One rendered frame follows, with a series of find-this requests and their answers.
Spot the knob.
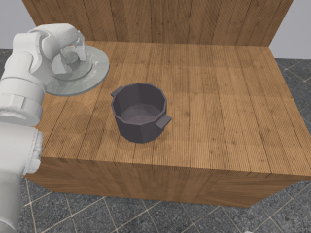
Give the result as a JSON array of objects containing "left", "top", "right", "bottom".
[{"left": 62, "top": 51, "right": 81, "bottom": 69}]

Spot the robot left upper arm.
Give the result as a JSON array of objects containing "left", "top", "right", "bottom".
[{"left": 0, "top": 121, "right": 44, "bottom": 233}]

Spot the robot left forearm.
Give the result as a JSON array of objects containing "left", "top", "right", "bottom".
[{"left": 0, "top": 28, "right": 60, "bottom": 127}]

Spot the pot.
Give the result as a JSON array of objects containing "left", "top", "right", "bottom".
[{"left": 111, "top": 83, "right": 172, "bottom": 144}]

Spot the robot left hand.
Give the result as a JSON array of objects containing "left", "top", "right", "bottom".
[{"left": 35, "top": 23, "right": 87, "bottom": 75}]

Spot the lid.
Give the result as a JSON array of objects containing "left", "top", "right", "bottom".
[{"left": 46, "top": 45, "right": 110, "bottom": 97}]

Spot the table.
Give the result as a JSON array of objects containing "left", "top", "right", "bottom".
[{"left": 22, "top": 0, "right": 311, "bottom": 208}]

